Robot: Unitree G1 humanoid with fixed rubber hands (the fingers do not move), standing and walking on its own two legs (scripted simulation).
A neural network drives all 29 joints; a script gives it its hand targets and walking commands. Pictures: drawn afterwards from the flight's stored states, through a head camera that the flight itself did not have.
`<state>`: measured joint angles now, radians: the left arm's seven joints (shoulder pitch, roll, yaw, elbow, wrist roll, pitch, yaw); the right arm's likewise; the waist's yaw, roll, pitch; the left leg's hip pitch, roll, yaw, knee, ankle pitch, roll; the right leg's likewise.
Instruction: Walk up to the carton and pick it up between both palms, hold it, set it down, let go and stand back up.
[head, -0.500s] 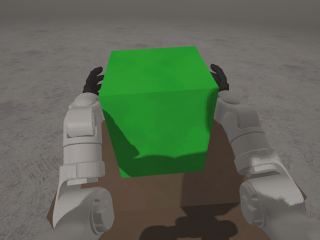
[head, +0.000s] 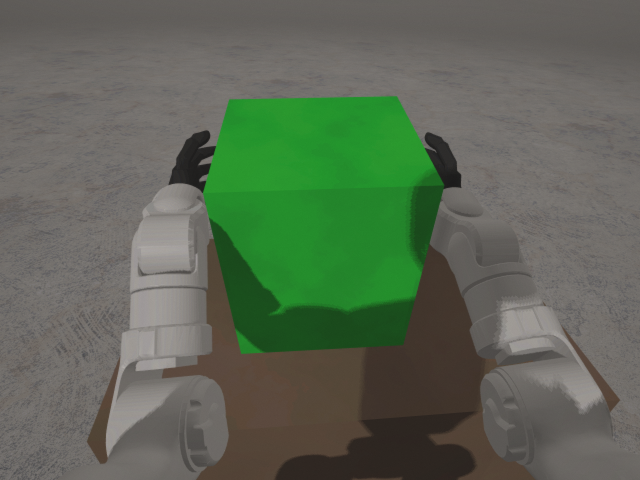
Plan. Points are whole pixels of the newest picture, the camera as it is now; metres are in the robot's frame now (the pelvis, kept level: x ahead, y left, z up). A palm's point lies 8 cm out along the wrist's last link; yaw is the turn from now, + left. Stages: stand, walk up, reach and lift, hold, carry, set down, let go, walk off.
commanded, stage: hold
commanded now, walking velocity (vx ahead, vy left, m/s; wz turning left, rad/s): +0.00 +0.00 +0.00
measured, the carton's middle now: (318, 225) +0.38 +0.01 +0.20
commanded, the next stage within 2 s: none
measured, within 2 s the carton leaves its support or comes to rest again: neither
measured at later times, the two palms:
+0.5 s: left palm (177, 201) +0.34 +0.17 +0.26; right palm (444, 193) +0.35 -0.13 +0.26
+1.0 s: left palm (190, 191) +0.36 +0.16 +0.26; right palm (443, 200) +0.37 -0.14 +0.24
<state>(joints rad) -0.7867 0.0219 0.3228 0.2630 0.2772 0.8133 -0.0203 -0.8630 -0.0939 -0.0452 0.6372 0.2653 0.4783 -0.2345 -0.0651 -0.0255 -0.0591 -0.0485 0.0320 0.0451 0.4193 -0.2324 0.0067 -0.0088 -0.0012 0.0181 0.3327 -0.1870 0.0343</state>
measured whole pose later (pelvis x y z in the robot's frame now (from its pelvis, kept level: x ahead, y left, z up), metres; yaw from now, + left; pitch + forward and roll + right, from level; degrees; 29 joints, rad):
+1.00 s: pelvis +0.00 +0.00 +0.00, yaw +0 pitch -8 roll -1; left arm -0.80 0.02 0.32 0.25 0.28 0.83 -0.02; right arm -0.83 -0.09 -0.04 0.59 0.27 0.49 -0.24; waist -0.07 -0.03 -0.06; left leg -0.05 0.03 0.04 0.42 -0.23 0.01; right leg -0.01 0.00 0.02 0.33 -0.19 0.03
